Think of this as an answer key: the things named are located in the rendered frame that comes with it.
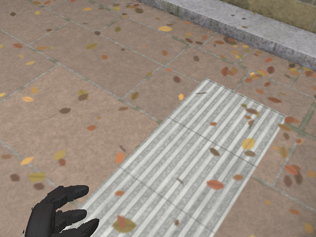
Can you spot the left robot hand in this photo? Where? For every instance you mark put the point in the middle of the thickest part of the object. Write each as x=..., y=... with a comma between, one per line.
x=45, y=221

